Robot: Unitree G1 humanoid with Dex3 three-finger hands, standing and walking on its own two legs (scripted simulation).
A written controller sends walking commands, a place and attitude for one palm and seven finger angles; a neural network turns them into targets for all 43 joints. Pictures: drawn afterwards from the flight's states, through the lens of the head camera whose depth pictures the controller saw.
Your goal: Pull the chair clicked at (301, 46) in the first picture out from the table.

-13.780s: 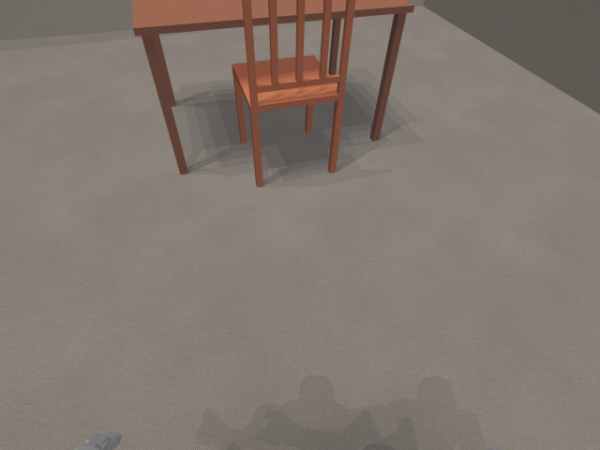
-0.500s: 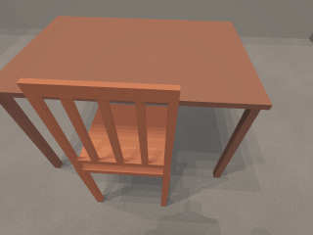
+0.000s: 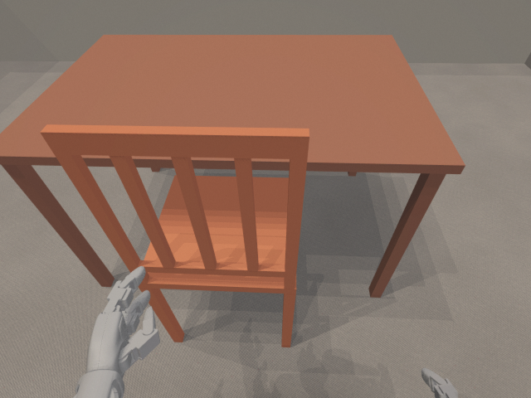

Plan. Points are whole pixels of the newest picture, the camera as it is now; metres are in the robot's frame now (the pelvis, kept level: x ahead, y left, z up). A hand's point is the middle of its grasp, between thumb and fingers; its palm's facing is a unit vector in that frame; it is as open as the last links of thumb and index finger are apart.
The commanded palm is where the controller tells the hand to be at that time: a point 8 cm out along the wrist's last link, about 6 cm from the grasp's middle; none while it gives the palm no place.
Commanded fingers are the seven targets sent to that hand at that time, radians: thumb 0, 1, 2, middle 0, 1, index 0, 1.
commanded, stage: raise the hand toward the chair's back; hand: left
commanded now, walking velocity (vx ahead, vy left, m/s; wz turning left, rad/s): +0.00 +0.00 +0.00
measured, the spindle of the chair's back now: (198, 220) +0.47 +0.15 -0.04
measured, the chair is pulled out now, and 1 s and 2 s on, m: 0.00 0.00 0.00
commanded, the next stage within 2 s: aim the fingers beside a spindle in 1.88 s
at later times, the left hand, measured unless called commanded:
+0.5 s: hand (175, 363) +0.19 +0.15 -0.04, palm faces -0.18 -0.98 -0.04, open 11.8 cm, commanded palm +0.16 +0.23 -0.04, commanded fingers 0.00 0.04 0.53 -0.11 -0.16 -0.11 -0.16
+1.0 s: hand (143, 342) +0.21 +0.19 -0.02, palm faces +0.01 -1.00 -0.06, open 15.9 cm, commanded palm +0.19 +0.25 -0.02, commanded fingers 0.00 -0.50 0.30 -0.06 -0.08 -0.06 -0.08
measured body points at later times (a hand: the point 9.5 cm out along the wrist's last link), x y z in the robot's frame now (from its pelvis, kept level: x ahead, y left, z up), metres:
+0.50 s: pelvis -0.03 +0.00 -0.09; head +0.05 +0.00 +0.35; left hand +0.20 +0.20 -0.04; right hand +0.19 -0.19 -0.17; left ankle +0.02 +0.11 -0.72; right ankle +0.02 -0.12 -0.72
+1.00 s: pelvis -0.01 +0.00 -0.07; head +0.06 +0.02 +0.38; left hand +0.21 +0.25 -0.01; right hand +0.19 -0.24 -0.13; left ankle +0.02 +0.11 -0.72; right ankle +0.02 -0.12 -0.72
